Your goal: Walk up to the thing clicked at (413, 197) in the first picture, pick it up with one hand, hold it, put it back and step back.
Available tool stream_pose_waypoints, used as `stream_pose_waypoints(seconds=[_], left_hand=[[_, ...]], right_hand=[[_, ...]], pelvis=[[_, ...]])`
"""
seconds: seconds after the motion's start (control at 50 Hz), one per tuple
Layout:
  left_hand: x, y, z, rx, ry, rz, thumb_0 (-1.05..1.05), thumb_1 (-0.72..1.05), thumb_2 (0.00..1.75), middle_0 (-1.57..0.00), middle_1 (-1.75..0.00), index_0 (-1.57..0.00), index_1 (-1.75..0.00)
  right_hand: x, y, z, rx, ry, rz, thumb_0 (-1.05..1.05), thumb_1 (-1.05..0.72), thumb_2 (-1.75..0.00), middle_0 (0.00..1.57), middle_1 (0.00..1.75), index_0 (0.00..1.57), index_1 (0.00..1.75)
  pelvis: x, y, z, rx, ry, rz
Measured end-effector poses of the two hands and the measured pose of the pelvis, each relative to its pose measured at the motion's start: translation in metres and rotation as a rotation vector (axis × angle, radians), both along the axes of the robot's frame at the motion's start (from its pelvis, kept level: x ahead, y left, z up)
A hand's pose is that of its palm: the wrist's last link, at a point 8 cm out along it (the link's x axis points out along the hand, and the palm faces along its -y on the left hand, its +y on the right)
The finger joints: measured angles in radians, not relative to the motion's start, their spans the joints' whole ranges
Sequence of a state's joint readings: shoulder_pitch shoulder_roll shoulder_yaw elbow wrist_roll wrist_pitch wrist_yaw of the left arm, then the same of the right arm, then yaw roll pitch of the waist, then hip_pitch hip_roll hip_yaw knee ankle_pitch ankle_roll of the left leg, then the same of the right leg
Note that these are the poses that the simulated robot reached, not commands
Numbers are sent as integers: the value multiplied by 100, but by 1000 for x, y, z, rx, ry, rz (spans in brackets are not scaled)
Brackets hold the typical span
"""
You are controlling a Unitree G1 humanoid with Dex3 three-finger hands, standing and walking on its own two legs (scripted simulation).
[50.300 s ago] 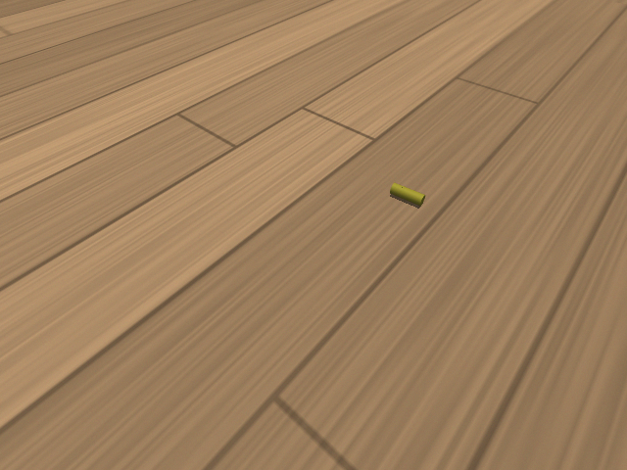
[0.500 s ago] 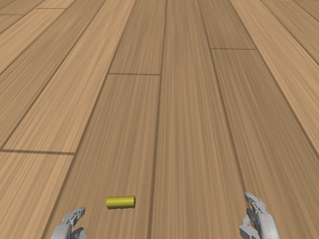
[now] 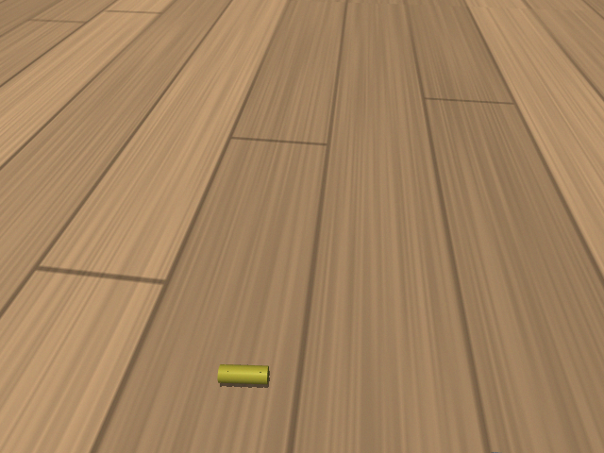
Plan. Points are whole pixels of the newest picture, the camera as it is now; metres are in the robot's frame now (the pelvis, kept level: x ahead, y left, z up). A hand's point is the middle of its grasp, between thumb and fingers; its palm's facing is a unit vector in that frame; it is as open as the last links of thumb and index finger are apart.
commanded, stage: stand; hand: left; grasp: from above
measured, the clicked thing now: (243, 374) +0.48 +0.21 -0.73
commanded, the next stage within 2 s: none
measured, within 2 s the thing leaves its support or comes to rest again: neither
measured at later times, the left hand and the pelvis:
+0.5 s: hand out of the picture +0.02 +0.24 -0.14, palm faces +0.04 -0.94 -0.35, open 7.4 cm; pelvis -0.01 -0.01 +0.02, yaw +1 degrees
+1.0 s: hand out of the picture +0.07 +0.23 -0.13, palm faces +0.04 -0.94 -0.33, open 7.4 cm; pelvis +0.01 -0.01 +0.03, yaw +1 degrees
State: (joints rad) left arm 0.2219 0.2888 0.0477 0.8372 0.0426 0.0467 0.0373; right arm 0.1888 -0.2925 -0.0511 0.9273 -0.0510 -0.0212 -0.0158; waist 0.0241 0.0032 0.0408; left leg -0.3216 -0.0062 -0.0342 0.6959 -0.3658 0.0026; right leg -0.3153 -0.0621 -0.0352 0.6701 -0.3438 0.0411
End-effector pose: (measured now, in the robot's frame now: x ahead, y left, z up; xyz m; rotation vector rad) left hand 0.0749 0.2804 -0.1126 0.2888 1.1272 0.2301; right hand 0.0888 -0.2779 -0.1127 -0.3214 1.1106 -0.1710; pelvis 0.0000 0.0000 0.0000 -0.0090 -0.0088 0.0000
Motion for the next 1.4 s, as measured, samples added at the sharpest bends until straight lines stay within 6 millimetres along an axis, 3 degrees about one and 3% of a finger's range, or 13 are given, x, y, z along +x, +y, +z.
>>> stream_pose_waypoints(seconds=[0.2,0.42,0.76,1.1,1.4], left_hand=[[-49,-3,1,-25,141,61,1,90,90,-20,-30,-21,-30],[-61,0,9,-11,173,70,1,90,90,-20,-30,-21,-30],[-43,-4,13,-3,173,62,1,90,90,-20,-30,-21,-30],[-7,-8,17,-11,130,48,1,90,90,-20,-30,-21,-30],[-1,-6,21,-1,119,45,1,90,90,-20,-30,-21,-30]], right_hand=[[-26,8,2,30,95,-35,1,-90,-90,21,30,20,30],[-36,3,4,43,124,-49,1,-90,-90,21,30,21,30],[-38,-18,7,18,168,-47,1,-90,-90,20,30,20,30],[-9,-21,10,13,136,-28,1,-90,-90,20,30,20,30],[0,-26,12,11,121,-23,1,-90,-90,21,30,20,30]], pelvis=[[-3,1,16,1,-46,12],[-9,-3,23,5,-62,16],[-3,-13,25,2,-47,19],[9,-16,27,5,-35,16],[12,-18,28,6,-32,18]])
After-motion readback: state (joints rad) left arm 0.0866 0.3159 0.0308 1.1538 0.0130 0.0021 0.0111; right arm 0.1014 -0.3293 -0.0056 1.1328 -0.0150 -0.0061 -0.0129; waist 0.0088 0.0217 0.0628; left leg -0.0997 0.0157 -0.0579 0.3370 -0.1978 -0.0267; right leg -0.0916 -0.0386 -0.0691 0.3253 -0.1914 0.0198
